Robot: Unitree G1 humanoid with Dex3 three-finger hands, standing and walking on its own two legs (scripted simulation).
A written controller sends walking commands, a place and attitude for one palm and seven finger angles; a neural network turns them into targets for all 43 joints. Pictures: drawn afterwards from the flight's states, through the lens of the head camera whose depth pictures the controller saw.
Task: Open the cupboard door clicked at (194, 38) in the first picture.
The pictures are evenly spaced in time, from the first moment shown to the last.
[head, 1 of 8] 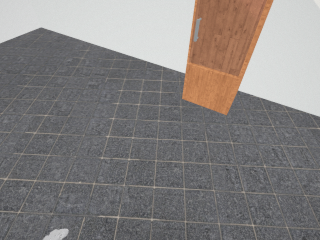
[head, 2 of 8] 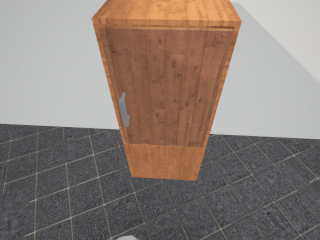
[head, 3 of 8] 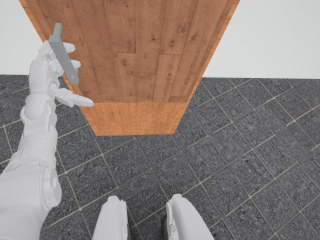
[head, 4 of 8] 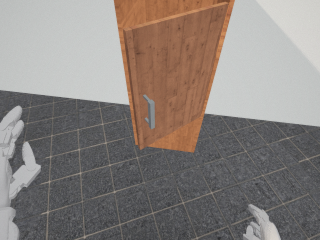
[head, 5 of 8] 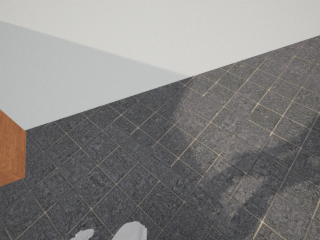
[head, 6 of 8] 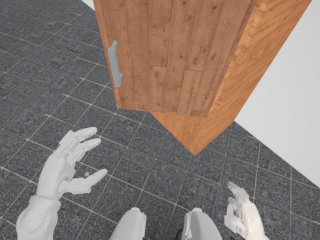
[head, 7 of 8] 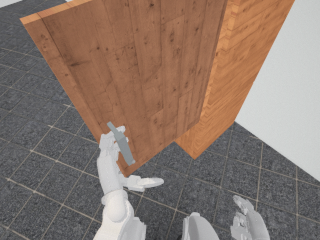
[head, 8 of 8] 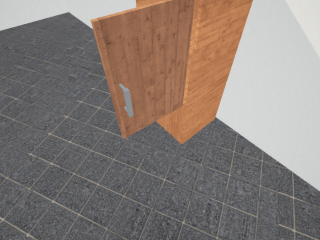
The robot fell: no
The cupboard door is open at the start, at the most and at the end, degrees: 0 88 86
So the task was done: yes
